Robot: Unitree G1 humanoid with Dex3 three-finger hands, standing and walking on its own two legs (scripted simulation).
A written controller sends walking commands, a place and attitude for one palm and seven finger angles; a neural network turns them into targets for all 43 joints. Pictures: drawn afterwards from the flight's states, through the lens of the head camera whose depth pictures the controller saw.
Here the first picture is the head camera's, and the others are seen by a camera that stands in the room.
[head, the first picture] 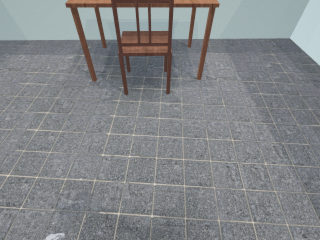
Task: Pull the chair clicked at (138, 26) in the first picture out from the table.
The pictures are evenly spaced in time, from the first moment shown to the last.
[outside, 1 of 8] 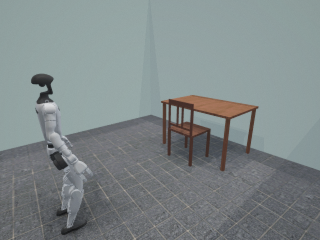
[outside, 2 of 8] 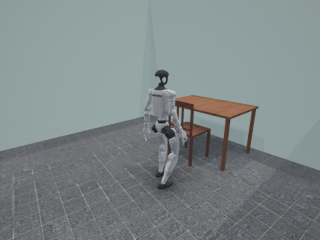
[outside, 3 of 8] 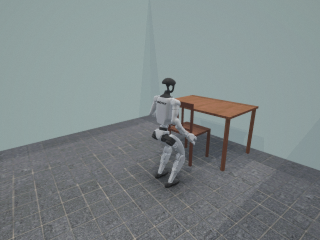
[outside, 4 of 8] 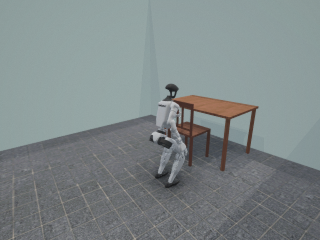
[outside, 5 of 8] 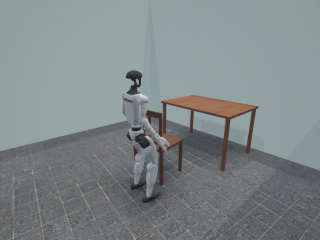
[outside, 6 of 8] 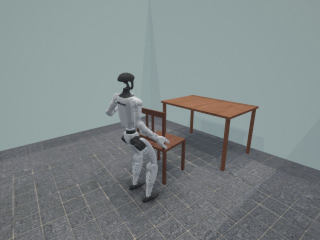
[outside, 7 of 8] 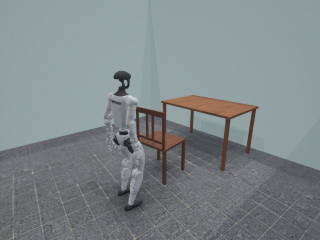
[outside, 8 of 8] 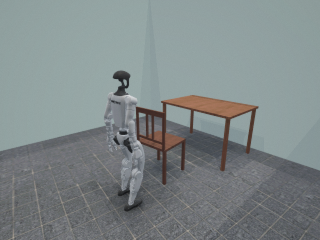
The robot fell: no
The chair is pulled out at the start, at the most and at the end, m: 0.00 0.60 0.56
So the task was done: yes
